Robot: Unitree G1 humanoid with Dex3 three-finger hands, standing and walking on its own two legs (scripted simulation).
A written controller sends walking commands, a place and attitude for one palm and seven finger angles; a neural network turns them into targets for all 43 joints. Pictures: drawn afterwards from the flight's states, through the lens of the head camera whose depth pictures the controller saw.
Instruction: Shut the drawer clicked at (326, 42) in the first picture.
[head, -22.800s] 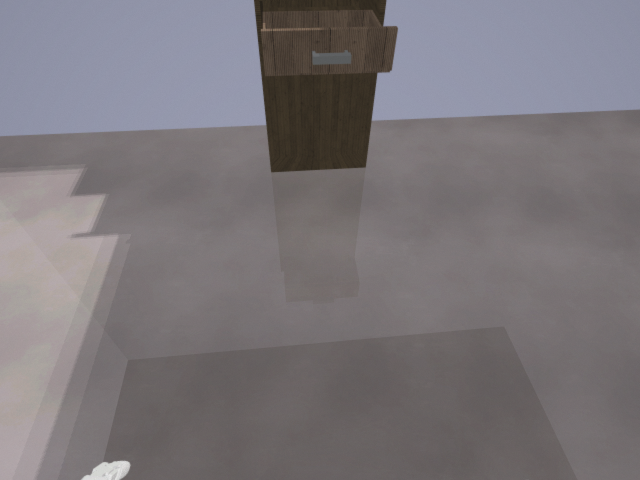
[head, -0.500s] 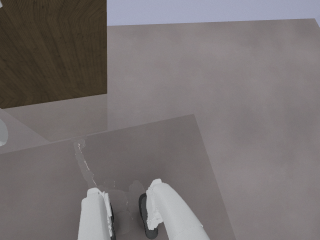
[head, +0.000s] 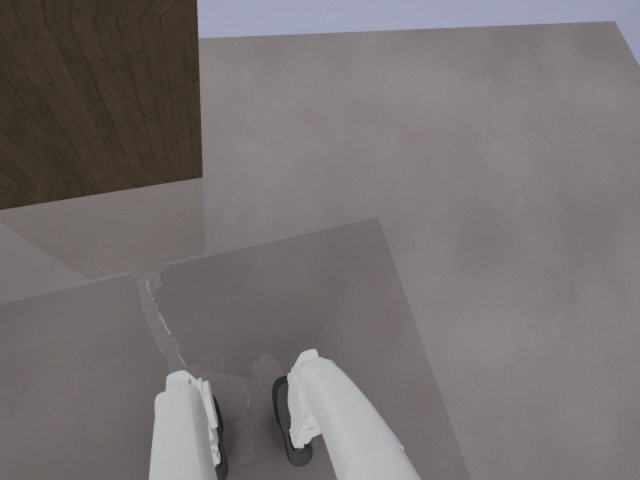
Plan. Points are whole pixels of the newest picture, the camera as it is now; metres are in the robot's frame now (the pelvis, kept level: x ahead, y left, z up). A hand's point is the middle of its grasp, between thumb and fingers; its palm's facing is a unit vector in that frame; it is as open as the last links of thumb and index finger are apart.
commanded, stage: pull the fist back off the drawer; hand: left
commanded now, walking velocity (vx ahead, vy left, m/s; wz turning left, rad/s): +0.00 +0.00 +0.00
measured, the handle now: out of the picture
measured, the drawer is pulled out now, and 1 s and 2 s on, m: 0.00 0.00 0.00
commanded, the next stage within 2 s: draw the hand back to the body in 0.32 s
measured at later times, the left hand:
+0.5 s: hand out of the picture +0.61 +0.23 +0.09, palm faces +0.14 -0.99 -0.03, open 3.3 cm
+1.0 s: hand out of the picture +0.42 +0.23 +0.18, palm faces +0.15 -0.98 -0.14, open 3.3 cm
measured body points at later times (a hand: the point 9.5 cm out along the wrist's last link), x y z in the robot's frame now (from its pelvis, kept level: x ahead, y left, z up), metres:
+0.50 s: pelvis +0.05 +0.00 +0.03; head +0.23 +0.05 +0.44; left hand +0.60 +0.28 +0.10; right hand +0.02 -0.26 -0.06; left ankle +0.06 +0.08 -0.60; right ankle +0.05 -0.11 -0.60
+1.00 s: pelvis +0.07 -0.01 +0.11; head +0.11 +0.00 +0.56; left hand +0.40 +0.28 +0.19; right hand +0.23 -0.25 +0.01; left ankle +0.06 +0.09 -0.60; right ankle +0.05 -0.11 -0.60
